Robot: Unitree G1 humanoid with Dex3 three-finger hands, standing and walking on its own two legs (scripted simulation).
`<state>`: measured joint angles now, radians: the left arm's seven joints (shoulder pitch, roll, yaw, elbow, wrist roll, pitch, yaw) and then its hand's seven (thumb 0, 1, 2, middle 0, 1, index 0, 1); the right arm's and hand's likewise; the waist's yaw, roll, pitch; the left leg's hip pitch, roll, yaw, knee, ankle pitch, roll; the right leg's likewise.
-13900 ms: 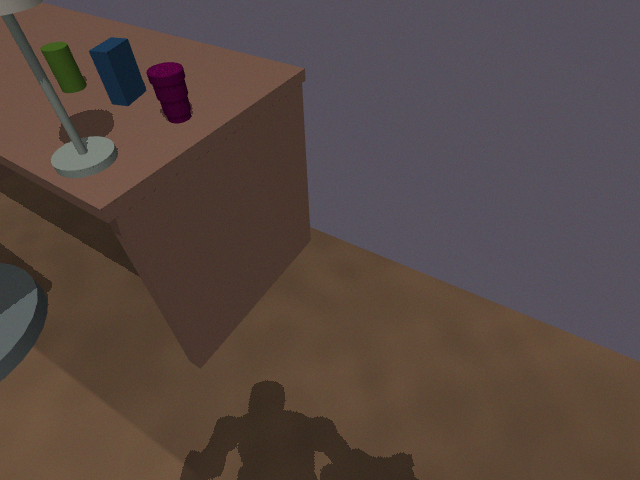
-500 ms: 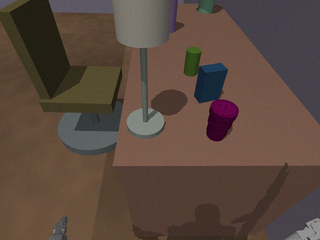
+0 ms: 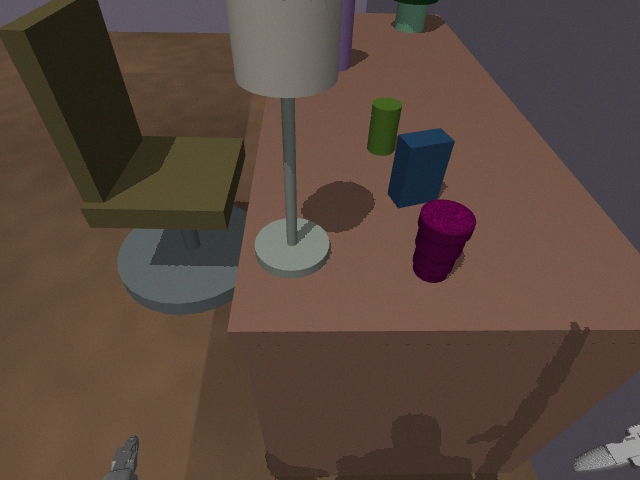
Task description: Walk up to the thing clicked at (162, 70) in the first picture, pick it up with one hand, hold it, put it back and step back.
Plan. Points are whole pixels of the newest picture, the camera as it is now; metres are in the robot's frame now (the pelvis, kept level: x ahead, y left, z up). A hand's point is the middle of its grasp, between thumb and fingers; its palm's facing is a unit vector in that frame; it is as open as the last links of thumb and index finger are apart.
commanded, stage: go down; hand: right
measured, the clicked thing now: (438, 245) +0.48 -0.19 +0.03
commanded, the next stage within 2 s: none
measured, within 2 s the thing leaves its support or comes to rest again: neither
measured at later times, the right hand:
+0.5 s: hand (630, 283) +0.29 -0.32 +0.15, palm faces +0.21 +0.96 -0.19, open 17.4 cm
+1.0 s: hand (635, 254) +0.33 -0.35 +0.16, palm faces +0.15 +0.99 -0.02, open 17.5 cm
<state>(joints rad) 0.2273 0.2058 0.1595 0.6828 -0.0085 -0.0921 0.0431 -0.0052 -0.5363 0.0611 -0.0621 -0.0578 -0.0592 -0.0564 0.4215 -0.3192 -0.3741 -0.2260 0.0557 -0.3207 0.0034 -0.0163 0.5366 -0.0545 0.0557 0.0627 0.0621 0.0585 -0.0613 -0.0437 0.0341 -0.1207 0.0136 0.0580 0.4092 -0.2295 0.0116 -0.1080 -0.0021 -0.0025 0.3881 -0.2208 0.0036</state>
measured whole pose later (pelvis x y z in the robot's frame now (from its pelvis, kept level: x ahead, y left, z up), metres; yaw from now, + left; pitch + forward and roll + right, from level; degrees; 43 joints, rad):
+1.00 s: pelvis +0.00 -0.01 +0.00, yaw +0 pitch +3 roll +1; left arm 0.23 0.25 -0.03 0.69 -0.03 -0.20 0.19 0.00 -0.55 0.06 -0.06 -0.06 -0.06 -0.06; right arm -0.37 -0.66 -0.58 0.69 0.29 0.02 0.55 -0.02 0.53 -0.05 0.05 0.05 0.05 0.05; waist 0.00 -0.02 -0.04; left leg -0.25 0.01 0.06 0.44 -0.23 0.01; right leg -0.26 -0.01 0.00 0.47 -0.26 0.00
